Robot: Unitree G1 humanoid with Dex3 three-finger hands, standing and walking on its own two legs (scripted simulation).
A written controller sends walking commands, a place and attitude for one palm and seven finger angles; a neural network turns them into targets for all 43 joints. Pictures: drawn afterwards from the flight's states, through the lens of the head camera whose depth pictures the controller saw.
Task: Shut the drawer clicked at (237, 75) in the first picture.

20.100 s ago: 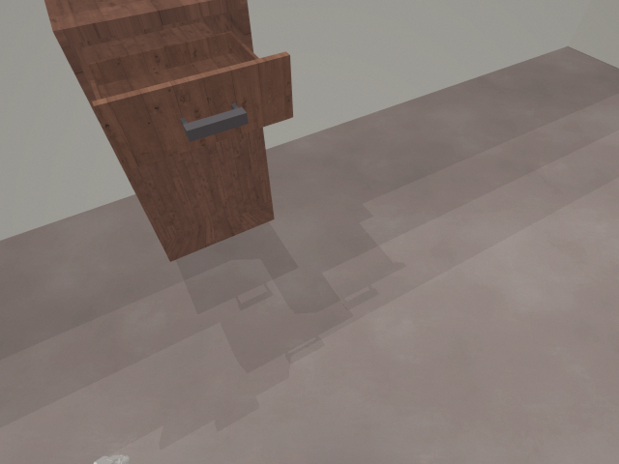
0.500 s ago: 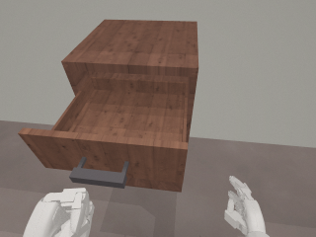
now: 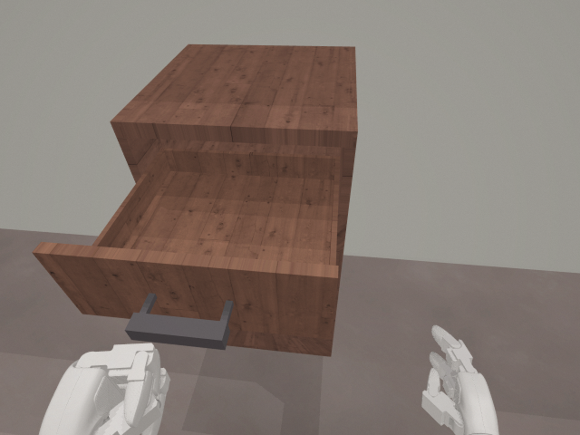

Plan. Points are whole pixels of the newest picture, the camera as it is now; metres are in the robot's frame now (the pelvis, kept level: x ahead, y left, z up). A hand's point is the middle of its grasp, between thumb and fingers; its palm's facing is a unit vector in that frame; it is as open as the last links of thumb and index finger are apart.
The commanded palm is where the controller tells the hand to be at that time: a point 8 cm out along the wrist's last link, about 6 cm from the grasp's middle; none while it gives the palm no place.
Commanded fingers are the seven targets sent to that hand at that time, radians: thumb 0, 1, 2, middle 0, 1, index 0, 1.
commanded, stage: bring the fist close to the handle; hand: left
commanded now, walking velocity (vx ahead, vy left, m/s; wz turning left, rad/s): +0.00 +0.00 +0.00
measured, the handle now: (184, 316) +0.27 +0.19 +0.04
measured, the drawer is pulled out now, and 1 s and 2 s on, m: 0.29 0.29 0.28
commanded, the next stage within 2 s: push the drawer shut in 1.44 s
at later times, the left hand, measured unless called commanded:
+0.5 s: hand (184, 399) +0.14 +0.13 +0.09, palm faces -0.02 -1.00 -0.05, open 3.3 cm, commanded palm +0.11 +0.19 +0.09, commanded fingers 0.00 0.90 0.90 -1.40 -1.60 -1.40 -1.60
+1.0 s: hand (210, 386) +0.18 +0.12 +0.04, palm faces -0.04 -1.00 -0.04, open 3.3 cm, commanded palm +0.15 +0.18 +0.04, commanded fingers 0.00 0.90 0.90 -1.40 -1.60 -1.40 -1.60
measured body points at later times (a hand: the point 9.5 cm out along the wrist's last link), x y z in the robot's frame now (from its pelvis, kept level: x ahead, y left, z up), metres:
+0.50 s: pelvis -0.01 +0.00 -0.01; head +0.00 -0.02 +0.44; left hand +0.14 +0.18 +0.10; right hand +0.19 -0.22 -0.07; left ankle +0.01 +0.13 -0.70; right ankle -0.01 -0.11 -0.70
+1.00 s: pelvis -0.01 +0.00 -0.03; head +0.04 -0.02 +0.41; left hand +0.17 +0.18 +0.05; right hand +0.18 -0.23 -0.10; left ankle +0.01 +0.13 -0.70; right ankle -0.01 -0.11 -0.70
